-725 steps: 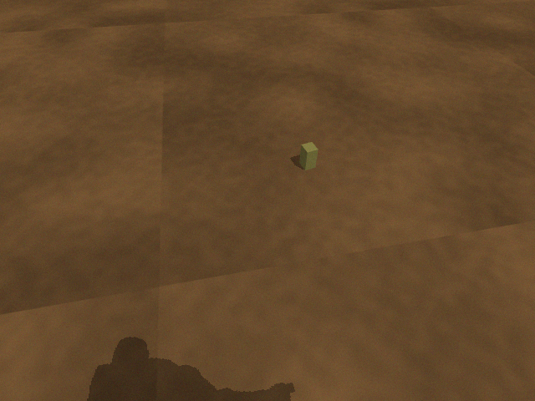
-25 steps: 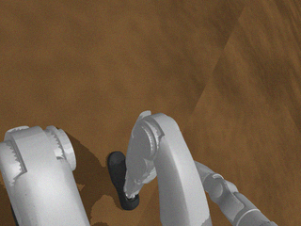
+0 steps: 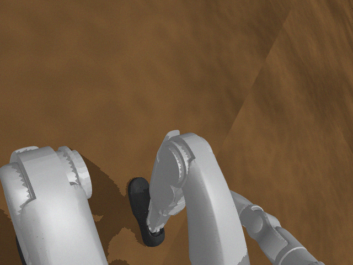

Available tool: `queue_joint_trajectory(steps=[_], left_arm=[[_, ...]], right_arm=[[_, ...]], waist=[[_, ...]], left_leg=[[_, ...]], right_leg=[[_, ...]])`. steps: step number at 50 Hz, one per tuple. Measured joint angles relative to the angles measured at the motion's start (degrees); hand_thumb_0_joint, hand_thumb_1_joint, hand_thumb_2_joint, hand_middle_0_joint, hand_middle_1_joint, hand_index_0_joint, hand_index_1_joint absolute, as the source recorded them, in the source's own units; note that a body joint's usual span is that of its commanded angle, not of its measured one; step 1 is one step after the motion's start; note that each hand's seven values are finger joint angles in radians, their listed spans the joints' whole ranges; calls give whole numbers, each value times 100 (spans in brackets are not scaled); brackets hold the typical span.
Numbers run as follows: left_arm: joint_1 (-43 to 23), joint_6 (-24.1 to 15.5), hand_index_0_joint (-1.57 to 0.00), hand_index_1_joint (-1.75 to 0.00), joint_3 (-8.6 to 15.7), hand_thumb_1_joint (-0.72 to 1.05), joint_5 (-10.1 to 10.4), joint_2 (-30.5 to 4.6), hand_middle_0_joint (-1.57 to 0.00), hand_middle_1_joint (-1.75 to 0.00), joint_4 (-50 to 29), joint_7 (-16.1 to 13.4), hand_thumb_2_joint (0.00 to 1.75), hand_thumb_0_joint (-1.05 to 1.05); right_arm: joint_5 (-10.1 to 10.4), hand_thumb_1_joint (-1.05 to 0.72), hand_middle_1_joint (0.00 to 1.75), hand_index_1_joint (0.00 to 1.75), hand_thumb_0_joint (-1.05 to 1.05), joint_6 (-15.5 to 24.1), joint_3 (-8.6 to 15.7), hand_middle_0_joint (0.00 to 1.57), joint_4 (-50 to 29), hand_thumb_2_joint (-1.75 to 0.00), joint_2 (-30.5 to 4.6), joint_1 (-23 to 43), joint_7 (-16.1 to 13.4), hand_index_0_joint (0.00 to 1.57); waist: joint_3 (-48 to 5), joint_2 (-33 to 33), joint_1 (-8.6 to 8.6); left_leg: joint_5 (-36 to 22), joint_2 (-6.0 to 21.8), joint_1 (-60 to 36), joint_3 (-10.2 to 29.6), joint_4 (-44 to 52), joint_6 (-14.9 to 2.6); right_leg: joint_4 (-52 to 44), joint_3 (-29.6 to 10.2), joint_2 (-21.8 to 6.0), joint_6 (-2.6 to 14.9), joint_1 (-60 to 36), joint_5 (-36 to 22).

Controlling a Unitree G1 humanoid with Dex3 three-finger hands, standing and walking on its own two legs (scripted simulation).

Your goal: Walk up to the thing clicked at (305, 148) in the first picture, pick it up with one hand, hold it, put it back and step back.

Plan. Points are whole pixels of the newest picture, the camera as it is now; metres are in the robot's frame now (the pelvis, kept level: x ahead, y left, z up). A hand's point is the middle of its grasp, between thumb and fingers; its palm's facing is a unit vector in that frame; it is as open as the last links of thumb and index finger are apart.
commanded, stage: settle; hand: left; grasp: from the side
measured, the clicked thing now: out of the picture +0.41 +0.30 -0.21
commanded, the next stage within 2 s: hold in 0.86 s
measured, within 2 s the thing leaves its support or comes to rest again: leaves its support in 0.06 s
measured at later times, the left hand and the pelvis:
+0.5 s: hand out of the picture +0.35 +0.34 -0.07, palm faces +0.51 -0.86 -0.03, open 11.0 cm; pelvis +0.01 -0.01 +0.03, yaw +4 degrees
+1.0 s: hand out of the picture +0.36 +0.32 +0.01, palm faces +0.48 -0.87 -0.08, open 11.0 cm; pelvis +0.03 -0.03 +0.06, yaw +10 degrees
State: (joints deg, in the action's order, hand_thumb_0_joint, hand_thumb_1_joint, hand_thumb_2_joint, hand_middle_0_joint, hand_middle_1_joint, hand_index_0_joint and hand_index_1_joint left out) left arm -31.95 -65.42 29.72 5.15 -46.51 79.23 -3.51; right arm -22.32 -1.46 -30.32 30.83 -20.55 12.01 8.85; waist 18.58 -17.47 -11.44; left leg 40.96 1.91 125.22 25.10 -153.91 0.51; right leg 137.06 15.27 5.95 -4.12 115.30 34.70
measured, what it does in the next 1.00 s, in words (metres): rises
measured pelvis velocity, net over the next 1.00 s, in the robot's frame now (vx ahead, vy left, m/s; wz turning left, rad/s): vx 0.03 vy -0.03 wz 0.18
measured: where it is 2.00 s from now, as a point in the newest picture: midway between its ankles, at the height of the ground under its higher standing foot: (106, 246)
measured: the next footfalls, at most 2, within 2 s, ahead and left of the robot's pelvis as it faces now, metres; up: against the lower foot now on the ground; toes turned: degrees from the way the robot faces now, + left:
none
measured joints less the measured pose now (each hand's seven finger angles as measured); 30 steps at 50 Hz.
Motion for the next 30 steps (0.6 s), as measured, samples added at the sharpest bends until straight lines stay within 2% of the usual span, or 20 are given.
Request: queue_joint_trajectory(steps=[8, 14, 17, 23, 30], left_arm=[[248, 380, -67, -99, 62, -48, -36, 368, -68, -101, -943, -18, 103, 1], [432, 819, -67, -99, -219, -50, -16, 614, -68, -102, -1638, 75, 105, 1], [570, 1075, -68, -99, -377, -50, 55, 801, -69, -102, -1948, 137, 105, 1], [765, 1503, -68, -98, -494, -51, 189, 1289, -69, -101, -2564, 186, 107, 1], [862, 1925, -68, -98, -595, -51, 156, 1606, -69, -101, -2920, 354, 107, 1]], right_arm=[[126, -89, 30, 30, 0, -37, 300, 21, 58, -89, 63, -268, 65, 20], [364, -88, 30, 30, 0, -102, 679, 21, 150, -89, 125, -499, 94, 20], [528, -88, 30, 30, 0, -114, 893, 21, 153, -89, 121, -595, 106, 20], [847, -88, 30, 30, 0, -95, 1308, 21, 230, -89, 163, -741, 97, 20], [1102, -88, 30, 30, 0, -108, 1705, 21, 298, -89, 271, -817, -22, 20]], waist=[[-206, 127, 153], [-632, 413, 245], [-857, 602, 295], [-1271, 875, 433], [-1591, 1078, 543]], left_leg=[[-8, -25, -5, -112, 128, 44], [-37, -28, 85, -306, 320, 39], [-65, -22, 149, -430, 439, 22], [-127, -12, 234, -692, 713, 23], [-192, -7, 287, -952, 1008, 55]], right_leg=[[-19, -61, -88, 42, 8, 64], [-72, -174, -182, 78, 109, 137], [-112, -249, -228, 94, 182, 164], [-188, -424, -327, 111, 338, 207], [-262, -609, -422, 129, 506, 238]])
